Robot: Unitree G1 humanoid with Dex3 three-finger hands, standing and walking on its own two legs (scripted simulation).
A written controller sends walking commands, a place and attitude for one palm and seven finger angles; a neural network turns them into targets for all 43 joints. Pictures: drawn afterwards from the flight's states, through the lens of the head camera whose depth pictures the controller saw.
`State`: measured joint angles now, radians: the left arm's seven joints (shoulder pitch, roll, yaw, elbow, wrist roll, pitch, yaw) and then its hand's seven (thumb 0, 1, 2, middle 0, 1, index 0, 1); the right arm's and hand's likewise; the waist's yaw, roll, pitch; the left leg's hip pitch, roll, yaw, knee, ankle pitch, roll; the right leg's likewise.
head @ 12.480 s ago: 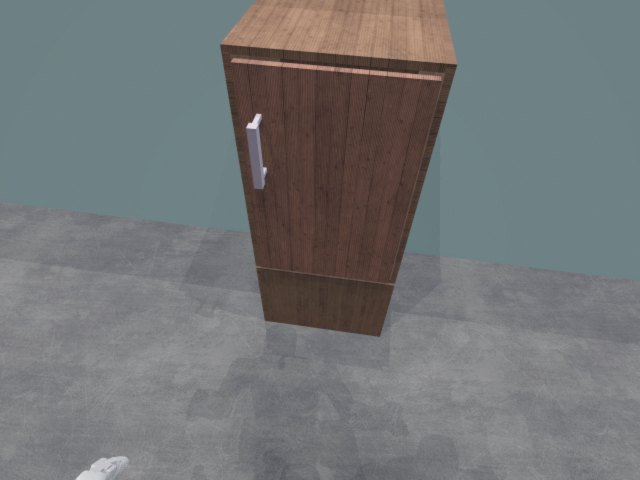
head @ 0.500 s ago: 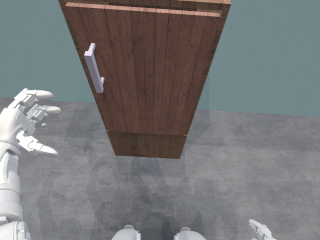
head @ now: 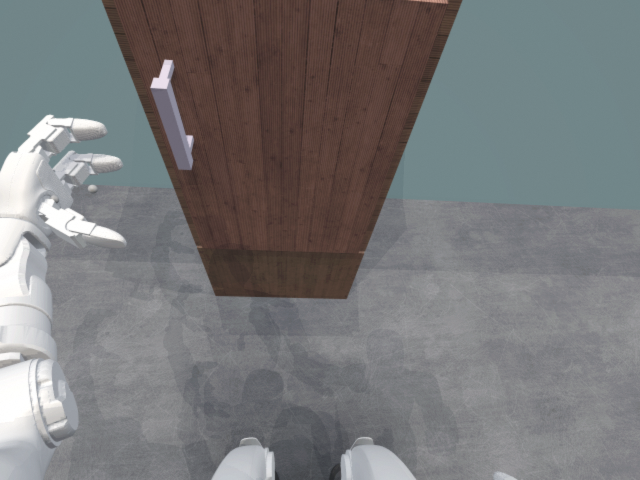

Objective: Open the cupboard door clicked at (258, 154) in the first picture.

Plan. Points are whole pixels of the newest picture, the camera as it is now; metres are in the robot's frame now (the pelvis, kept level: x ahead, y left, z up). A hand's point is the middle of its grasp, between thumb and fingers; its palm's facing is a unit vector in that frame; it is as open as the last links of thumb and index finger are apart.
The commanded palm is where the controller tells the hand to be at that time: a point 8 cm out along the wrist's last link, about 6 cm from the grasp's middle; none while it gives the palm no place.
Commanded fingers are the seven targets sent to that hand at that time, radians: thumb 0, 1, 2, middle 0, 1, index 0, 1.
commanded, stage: move the hooked fingers beside the handle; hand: left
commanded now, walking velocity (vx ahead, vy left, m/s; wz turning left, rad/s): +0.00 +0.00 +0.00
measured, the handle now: (177, 118) +0.58 +0.19 +0.06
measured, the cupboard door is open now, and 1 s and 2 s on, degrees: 0 0 0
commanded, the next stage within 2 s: slide the fingers in behind the handle in 1.36 s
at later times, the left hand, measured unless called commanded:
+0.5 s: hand (110, 138) +0.52 +0.26 +0.08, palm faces -0.02 -1.00 -0.01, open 14.0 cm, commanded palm +0.51 +0.29 +0.07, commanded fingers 0.00 -0.50 0.30 -0.30 -1.20 -0.30 -1.20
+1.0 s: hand (107, 134) +0.53 +0.26 +0.08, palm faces -0.01 -1.00 -0.03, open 14.0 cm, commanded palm +0.51 +0.29 +0.06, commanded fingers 0.00 -0.50 0.30 -0.30 -1.20 -0.30 -1.20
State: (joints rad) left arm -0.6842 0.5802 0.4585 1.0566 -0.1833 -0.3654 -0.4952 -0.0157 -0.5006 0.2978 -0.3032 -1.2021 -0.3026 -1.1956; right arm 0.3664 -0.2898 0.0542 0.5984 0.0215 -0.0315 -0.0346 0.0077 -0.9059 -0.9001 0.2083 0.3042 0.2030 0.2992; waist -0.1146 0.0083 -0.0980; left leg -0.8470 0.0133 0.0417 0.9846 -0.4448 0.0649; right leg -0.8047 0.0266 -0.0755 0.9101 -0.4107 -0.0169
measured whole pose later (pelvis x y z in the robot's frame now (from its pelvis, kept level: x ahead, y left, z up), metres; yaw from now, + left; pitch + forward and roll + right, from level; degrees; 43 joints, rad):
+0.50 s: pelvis +0.00 +0.00 -0.01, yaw -1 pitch +23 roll -5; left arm -0.97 0.76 0.50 1.27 -0.09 -0.35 -0.47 -0.02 -0.50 0.30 -0.30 -1.20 -0.30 -1.20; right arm 0.41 -0.31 0.08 0.61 0.00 0.06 -0.03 0.00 -0.91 -0.90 0.21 0.30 0.20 0.30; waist -0.21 0.02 -0.09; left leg -0.99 0.03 0.03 1.05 -0.46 0.07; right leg -0.94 0.05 -0.09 0.95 -0.41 -0.02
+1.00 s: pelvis +0.01 +0.00 -0.01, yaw -2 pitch +24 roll -5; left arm -0.93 0.75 0.52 1.21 -0.09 -0.34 -0.47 -0.02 -0.50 0.30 -0.30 -1.20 -0.30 -1.20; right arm 0.43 -0.29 0.07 0.59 -0.01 0.11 -0.01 0.00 -0.91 -0.90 0.21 0.30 0.20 0.30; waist -0.20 0.02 -0.10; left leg -0.98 0.04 0.02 1.04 -0.48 0.06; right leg -0.92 0.06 -0.09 0.92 -0.41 -0.02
